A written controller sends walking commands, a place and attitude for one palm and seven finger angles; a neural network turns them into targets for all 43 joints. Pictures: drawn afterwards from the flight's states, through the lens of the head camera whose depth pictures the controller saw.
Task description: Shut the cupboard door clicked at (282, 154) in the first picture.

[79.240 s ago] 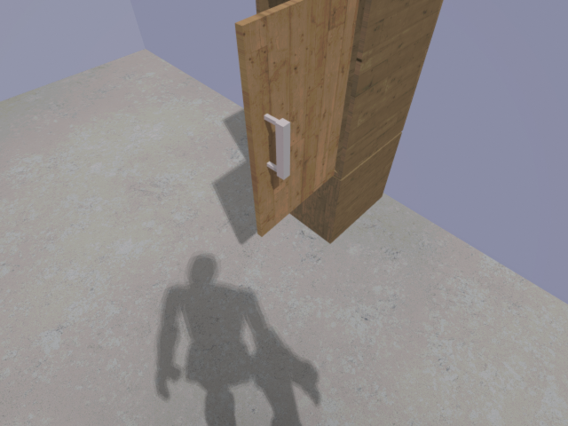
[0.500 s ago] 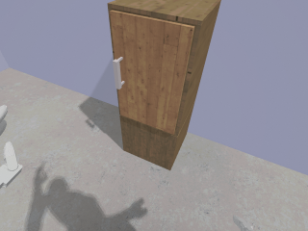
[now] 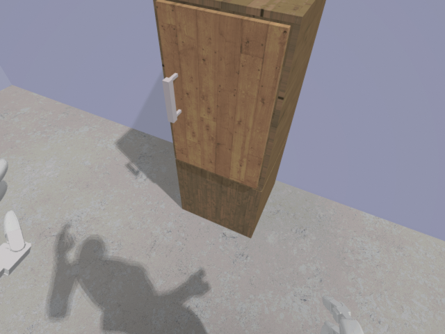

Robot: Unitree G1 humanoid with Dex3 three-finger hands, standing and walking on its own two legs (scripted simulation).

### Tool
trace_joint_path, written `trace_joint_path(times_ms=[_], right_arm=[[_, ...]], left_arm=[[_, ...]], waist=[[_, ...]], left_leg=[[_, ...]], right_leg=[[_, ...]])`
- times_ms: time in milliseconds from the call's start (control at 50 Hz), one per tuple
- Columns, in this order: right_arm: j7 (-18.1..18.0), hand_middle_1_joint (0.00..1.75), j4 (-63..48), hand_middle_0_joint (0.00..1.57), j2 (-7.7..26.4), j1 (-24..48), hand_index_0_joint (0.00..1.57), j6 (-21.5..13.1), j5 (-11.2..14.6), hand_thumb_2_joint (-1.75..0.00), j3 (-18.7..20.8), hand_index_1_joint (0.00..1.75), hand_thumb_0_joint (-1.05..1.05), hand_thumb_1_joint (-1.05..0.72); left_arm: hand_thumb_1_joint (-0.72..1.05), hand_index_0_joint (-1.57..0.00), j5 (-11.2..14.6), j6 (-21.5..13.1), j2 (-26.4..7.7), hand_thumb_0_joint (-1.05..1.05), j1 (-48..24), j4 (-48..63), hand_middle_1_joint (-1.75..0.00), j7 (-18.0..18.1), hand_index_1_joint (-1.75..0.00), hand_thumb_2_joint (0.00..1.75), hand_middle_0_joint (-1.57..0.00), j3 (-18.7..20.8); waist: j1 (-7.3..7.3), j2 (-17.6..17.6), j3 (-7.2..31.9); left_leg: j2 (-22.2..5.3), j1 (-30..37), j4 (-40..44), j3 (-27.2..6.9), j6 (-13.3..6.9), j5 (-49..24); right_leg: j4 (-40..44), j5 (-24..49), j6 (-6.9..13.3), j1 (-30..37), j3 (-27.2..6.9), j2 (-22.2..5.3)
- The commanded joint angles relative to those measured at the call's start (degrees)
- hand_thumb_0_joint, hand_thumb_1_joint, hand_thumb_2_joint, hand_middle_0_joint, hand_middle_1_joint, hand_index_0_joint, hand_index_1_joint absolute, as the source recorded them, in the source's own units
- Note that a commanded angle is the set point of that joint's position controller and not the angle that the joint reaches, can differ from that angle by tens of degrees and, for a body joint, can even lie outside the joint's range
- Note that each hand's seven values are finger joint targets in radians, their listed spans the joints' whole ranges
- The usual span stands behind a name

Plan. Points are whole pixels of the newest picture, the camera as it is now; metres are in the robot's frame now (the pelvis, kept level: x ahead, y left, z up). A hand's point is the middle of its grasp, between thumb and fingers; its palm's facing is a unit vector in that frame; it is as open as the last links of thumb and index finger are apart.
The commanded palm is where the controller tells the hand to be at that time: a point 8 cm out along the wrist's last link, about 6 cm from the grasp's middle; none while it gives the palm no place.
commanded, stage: stop stepping back and stand still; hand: left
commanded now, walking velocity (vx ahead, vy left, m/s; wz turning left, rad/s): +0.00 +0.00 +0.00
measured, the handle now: (173, 98) +0.79 +0.20 -0.02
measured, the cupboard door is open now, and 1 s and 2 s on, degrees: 0 0 0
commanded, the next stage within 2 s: let the arm hang, fingers relaxed in 0.30 s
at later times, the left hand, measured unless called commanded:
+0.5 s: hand (74, 270) +0.21 +0.26 +0.04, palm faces +0.23 -0.85 -0.48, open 7.4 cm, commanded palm none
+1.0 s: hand out of the picture -0.10 +0.17 -0.17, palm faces +0.06 -0.98 -0.18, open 7.3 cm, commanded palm none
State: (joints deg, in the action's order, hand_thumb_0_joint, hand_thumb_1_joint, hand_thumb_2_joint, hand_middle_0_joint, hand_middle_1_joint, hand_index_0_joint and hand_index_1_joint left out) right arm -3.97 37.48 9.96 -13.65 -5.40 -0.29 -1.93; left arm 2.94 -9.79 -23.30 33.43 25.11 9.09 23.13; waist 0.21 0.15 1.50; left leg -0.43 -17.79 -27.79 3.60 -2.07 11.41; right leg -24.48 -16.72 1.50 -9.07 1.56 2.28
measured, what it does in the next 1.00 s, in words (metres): stands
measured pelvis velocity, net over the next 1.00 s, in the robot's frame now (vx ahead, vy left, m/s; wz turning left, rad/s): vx -0.02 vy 0.00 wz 0.03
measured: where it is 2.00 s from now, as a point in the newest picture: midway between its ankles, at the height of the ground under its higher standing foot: outside the picture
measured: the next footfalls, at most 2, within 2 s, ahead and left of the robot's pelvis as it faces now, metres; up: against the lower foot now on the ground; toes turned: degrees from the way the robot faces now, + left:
none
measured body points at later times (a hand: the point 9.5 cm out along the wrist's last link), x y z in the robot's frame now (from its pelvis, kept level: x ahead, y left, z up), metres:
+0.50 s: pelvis +0.00 -0.01 -0.01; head -0.01 -0.03 +0.44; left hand +0.19 +0.30 +0.07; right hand +0.17 -0.26 -0.11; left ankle +0.04 +0.09 -0.74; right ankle -0.04 -0.10 -0.74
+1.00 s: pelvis -0.02 +0.00 +0.00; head +0.00 +0.01 +0.45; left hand -0.10 +0.22 -0.16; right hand -0.05 -0.22 -0.16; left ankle +0.03 +0.09 -0.74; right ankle -0.04 -0.10 -0.74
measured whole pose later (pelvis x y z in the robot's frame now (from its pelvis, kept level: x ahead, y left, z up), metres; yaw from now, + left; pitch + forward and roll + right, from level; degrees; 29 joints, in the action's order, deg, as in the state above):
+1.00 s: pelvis -0.02 +0.00 +0.00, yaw +2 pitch -1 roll -1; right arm -2.1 64.5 7.7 -19.6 1.9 -0.8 -0.7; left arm -0.7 1.5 -8.7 23.2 -66.6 1.5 0.3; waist 0.2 0.3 -3.2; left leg 0.6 -15.1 -25.2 2.2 -2.4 8.8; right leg -23.3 -15.4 1.7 -6.5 3.2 1.6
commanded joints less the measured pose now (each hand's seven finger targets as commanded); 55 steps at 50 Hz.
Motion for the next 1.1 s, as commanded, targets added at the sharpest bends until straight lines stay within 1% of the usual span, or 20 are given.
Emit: trace_joint_path(times_ms=[0,40,100,180,340,360,380,400,420,440,480,520,540,620,640,700,740,800,940,1080], right_arm=[[-1.4,0.3,-9.5,0.2,8.4,5.4,0.2,-2.9,0.4,-0.9,3.4,0.3,0.0,-0.9],[-1.5,0.3,-9.7,0.2,8.7,5.8,0.2,-2.7,0.5,-0.9,3.8,0.3,0.0,-0.9],[-1.3,0.3,-10.4,0.2,8.4,6.0,0.2,-2.0,0.7,-0.9,3.7,0.3,0.0,-0.9],[-1.2,0.3,-11.2,0.2,8.4,6.0,0.2,-1.2,0.7,-0.9,3.8,0.3,0.0,-0.9],[-1.5,0.3,-12.0,0.2,9.1,6.0,0.2,-0.6,0.9,-0.9,4.1,0.3,0.0,-0.9],[-1.5,0.3,-12.0,0.2,8.9,5.7,0.2,-0.6,0.9,-0.9,3.9,0.3,0.0,-0.9],[3.9,0.3,-3.4,0.2,18.5,11.1,0.2,-3.7,2.6,-0.9,5.2,0.3,0.0,-0.9],[4.2,0.3,-1.0,0.2,17.4,6.2,0.2,-1.1,1.0,-0.9,6.4,0.3,0.0,-0.9],[4.0,0.3,0.0,0.2,16.1,3.9,0.2,0.1,0.3,-0.9,5.8,0.3,0.0,-0.9],[3.8,0.3,0.4,0.2,15.1,3.3,0.2,1.1,-0.1,-0.9,5.2,0.3,0.0,-0.9],[3.6,0.3,1.6,0.2,14.4,3.3,0.2,2.6,-0.6,-0.9,4.1,0.3,0.0,-0.9],[3.5,0.3,3.7,0.2,13.1,2.5,0.2,4.0,-1.1,-0.9,3.6,0.3,0.0,-0.9],[3.5,0.3,4.9,0.2,12.3,2.3,0.2,4.7,-1.3,-0.9,3.2,0.3,0.0,-0.9],[3.1,0.3,10.9,0.2,10.1,2.2,0.2,5.8,-1.4,-0.9,2.2,0.3,0.0,-0.9],[2.9,0.3,12.2,0.2,10.1,2.0,0.2,5.9,-1.2,-0.9,2.1,0.3,0.0,-0.9],[2.3,0.3,16.4,0.2,7.1,0.0,0.2,6.1,-1.4,-0.9,2.2,0.3,0.0,-0.9],[1.9,0.3,18.1,0.2,6.8,-1.8,0.2,6.1,-1.0,-0.9,2.3,0.3,0.0,-0.9],[1.6,0.3,21.1,0.2,5.9,-4.7,0.2,5.9,-0.9,-0.9,2.4,0.3,0.0,-0.9],[1.3,0.3,24.4,0.2,4.4,-7.9,0.2,6.1,-0.6,-0.9,2.4,0.3,0.0,-0.9],[1.4,0.3,25.8,0.2,2.6,-9.0,0.2,6.2,-0.8,-0.9,2.4,0.3,0.0,-0.9]], left_arm=[[0.9,-0.2,0.1,-3.7,-10.0,0.0,-6.8,11.9,-0.3,1.3,-0.3,0.9,-0.2,5.7],[0.9,-0.2,0.0,-3.8,-11.5,0.0,-8.0,13.0,-0.3,1.5,-0.3,0.9,-0.2,7.0],[0.9,-0.2,0.0,-4.0,-10.3,0.0,-6.7,12.5,-0.3,1.5,-0.3,0.9,-0.2,6.1],[0.9,-0.2,0.4,-4.1,-10.3,0.0,-4.4,10.6,-0.3,1.3,-0.3,0.9,-0.2,6.7],[0.9,-0.2,1.0,-3.8,-11.3,0.0,-3.2,11.0,-0.3,1.1,-0.3,0.9,-0.2,7.1],[0.9,-0.2,0.9,-3.7,-10.2,0.0,-3.5,10.9,-0.3,1.1,-0.3,0.9,-0.2,6.0],[0.9,-0.2,-2.6,4.9,-1.0,0.0,-7.6,-29.1,-0.3,-6.7,-0.3,0.9,-0.2,-18.8],[0.9,-0.2,-3.2,9.3,-0.5,0.0,-8.4,-31.9,-0.3,-8.0,-0.3,0.9,-0.2,-17.1],[0.9,-0.2,-3.7,9.9,1.0,0.0,-9.9,-34.2,-0.3,-8.6,-0.3,0.9,-0.2,-17.9],[0.9,-0.2,-4.0,9.7,1.2,0.0,-11.4,-37.5,-0.3,-8.9,-0.3,0.9,-0.2,-18.5],[0.9,-0.2,-4.2,9.5,0.8,0.0,-14.3,-44.0,-0.3,-9.0,-0.3,0.9,-0.2,-19.3],[0.9,-0.2,-4.3,9.8,1.6,0.0,-16.6,-51.3,-0.3,-8.7,-0.3,0.9,-0.2,-20.1],[0.9,-0.2,-4.2,10.1,1.7,0.0,-17.3,-54.9,-0.3,-8.3,-0.3,0.9,-0.2,-20.5],[0.9,-0.2,-3.8,10.4,2.8,0.0,-17.6,-68.3,-0.3,-7.8,-0.3,0.9,-0.2,-21.3],[0.9,-0.2,-3.8,10.3,2.4,0.0,-16.8,-71.0,-0.3,-7.8,-0.3,0.9,-0.2,-21.3],[0.9,-0.2,-3.6,10.2,5.7,0.0,-14.2,-77.8,-0.3,-7.7,-0.3,0.9,-0.2,-20.7],[0.9,-0.2,-3.5,10.0,6.3,0.0,-13.1,-81.0,-0.3,-7.8,-0.3,0.9,-0.2,-21.1],[0.9,-0.2,-3.4,9.7,7.8,0.0,-12.0,-84.8,-0.3,-7.8,-0.3,0.9,-0.2,-21.7],[0.9,-0.2,-3.4,9.6,10.3,0.0,-8.4,-89.8,-0.3,-7.3,-0.3,0.9,-0.2,-22.4],[0.9,-0.2,-3.6,9.8,12.0,0.0,-6.5,-91.1,-0.3,-7.0,-0.3,0.9,-0.2,-22.5]], waist=[[0.31,2.6,6.6],[0.2,3.4,6.5],[0.19,4.9,5.6],[0.13,3.5,4.2],[0.01,3.4,6.3],[0.16,2.9,5.8],[1.02,3.4,0.2],[0.54,3.1,3.8],[0.3,1.2,3.4],[0.02,-4.0,2.9],[0.27,-10.6,1.2],[0.64,-12.8,0.2],[0.64,-11.3,-0.4],[-0.02,1.2,-2.0],[-0.29,2.6,-2.4],[-0.5,9.9,-3.2],[-0.44,6.9,-3.1],[0.04,5.3,-2.5],[0.03,-0.5,-5.7],[0.14,-1.0,-8.8]], left_leg=[[-5.5,7.6,1.9,-5.8,0.8,-13.8],[-5.0,7.7,1.4,-5.5,1.0,-13.8],[-4.8,7.2,1.1,-5.4,1.0,-14.8],[-4.7,5.4,1.6,-5.8,1.3,-14.4],[-4.7,7.6,1.7,-5.2,1.1,-16.3],[-4.8,7.4,1.9,-5.4,1.1,-15.9],[-6.1,3.6,-6.0,-5.8,0.7,-23.9],[-6.4,6.5,-4.6,-5.3,1.1,-20.0],[-6.6,4.3,-4.1,-6.1,0.3,-15.1],[-6.6,3.5,-4.0,-7.1,-0.2,-14.2],[-5.4,2.5,-4.6,-8.3,-0.6,-11.6],[-4.2,3.4,-4.4,-8.1,-0.4,-11.1],[-3.9,4.2,-3.9,-7.9,0.0,-11.1],[-4.4,4.2,1.9,-8.9,-0.2,-8.5],[-4.6,4.0,2.7,-9.2,-0.3,-7.9],[-4.5,2.2,5.3,-9.2,-0.3,-0.7],[-4.8,3.2,5.4,-9.3,-0.3,-0.7],[-5.3,5.0,6.3,-9.4,-0.5,-1.3],[-5.5,5.4,8.4,-9.3,-0.8,1.6],[-5.2,3.4,9.8,-9.2,-0.9,5.4]], right_leg=[[2.7,18.7,-0.7,-0.4,-5.9,-5.2],[3.2,19.4,-0.5,-0.5,-6.5,-5.7],[3.2,19.6,-0.4,-0.4,-6.4,-5.9],[4.1,18.2,-0.4,-0.2,-5.8,-5.7],[4.2,21.1,-1.3,0.1,-5.4,-5.5],[4.2,20.1,-1.2,0.1,-5.1,-5.5],[-3.6,26.9,0.7,-4.6,-0.5,-9.8],[-1.9,21.6,1.6,-6.2,-4.6,-9.5],[-2.5,14.6,1.7,-6.7,-3.4,-8.8],[-2.5,12.6,2.0,-6.7,-3.6,-8.1],[-1.6,12.1,2.7,-6.9,-5.0,-9.1],[-0.7,13.0,3.4,-7.2,-6.1,-10.0],[-0.2,11.5,3.6,-7.7,-6.1,-10.2],[2.4,4.1,2.5,-4.3,-6.2,-8.3],[3.4,3.0,2.3,-3.4,-6.1,-8.0],[5.6,0.8,3.0,-1.3,-6.2,-7.9],[6.7,1.3,2.9,-1.0,-5.9,-7.7],[7.2,2.0,2.9,-1.1,-5.6,-7.5],[7.8,-0.5,2.5,-3.6,-5.1,-7.1],[7.2,-3.0,2.0,-6.4,-5.2,-6.9]])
